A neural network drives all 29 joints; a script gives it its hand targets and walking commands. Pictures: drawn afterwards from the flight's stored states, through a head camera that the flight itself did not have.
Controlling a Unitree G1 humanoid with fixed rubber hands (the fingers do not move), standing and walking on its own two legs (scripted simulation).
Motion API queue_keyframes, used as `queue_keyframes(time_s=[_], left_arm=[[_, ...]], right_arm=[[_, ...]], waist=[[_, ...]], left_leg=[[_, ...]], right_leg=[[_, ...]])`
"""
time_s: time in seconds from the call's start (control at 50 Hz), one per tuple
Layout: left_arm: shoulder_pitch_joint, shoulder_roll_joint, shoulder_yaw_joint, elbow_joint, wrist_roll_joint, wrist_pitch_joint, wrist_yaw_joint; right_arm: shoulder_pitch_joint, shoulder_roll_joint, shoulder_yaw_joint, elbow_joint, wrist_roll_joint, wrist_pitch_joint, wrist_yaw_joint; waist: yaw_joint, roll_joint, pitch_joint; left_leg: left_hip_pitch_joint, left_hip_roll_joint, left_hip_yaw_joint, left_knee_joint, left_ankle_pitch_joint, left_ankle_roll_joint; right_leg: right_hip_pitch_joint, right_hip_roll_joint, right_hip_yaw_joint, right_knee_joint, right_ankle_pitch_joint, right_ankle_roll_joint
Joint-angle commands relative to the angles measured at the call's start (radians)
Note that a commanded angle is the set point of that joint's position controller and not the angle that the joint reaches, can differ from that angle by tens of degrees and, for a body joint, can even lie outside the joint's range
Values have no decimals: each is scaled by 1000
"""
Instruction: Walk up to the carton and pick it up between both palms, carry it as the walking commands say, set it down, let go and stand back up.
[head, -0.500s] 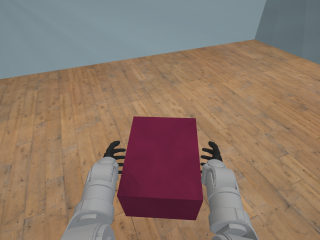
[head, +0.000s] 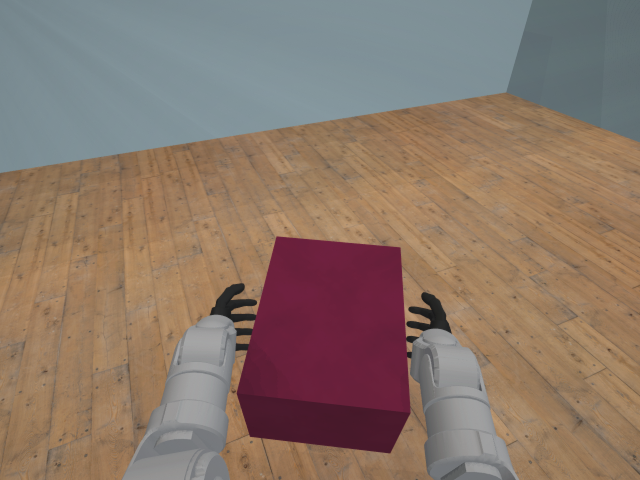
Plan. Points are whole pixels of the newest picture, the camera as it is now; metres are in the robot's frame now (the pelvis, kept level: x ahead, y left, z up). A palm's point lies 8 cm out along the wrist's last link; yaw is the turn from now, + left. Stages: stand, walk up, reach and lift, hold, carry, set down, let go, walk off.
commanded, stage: hold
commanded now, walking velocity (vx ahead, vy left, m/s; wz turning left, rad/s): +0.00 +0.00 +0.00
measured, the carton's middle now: (329, 337) +0.36 -0.01 -0.02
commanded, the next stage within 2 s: carry in 1.14 s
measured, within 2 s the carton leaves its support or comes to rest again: neither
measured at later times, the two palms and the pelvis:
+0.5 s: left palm (219, 336) +0.30 +0.14 +0.06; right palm (436, 349) +0.29 -0.15 +0.05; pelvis +0.00 +0.00 +0.00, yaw +0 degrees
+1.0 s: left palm (219, 339) +0.30 +0.14 +0.05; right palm (436, 350) +0.29 -0.15 +0.05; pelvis +0.00 +0.00 +0.00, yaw +0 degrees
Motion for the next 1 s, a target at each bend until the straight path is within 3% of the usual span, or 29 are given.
queue_keyframes(time_s=[0.0,0.12,0.56,0.98], left_arm=[[-537,-1028,-487,-153,-289,-52,-294],[-543,-1033,-505,-167,-296,-50,-296],[-507,-1037,-529,-193,-307,-54,-292],[-500,-1031,-556,-234,-318,-53,-284]], right_arm=[[-570,1051,525,-21,231,-8,563],[-558,1044,521,-31,230,-10,562],[-561,1053,567,-78,256,-17,561],[-528,1051,577,-87,255,-20,558]], waist=[[52,-4,-252],[40,7,-243],[52,1,-255],[37,-3,-255]], left_leg=[[-230,-11,-24,-160,35,47],[-238,-12,-23,-160,34,44],[-227,-19,-25,-147,34,46],[-220,-26,-23,-144,39,42]], right_leg=[[450,101,-28,-52,90,26],[451,103,-31,-50,96,24],[439,100,-25,-48,83,24],[436,104,-28,-50,84,22]])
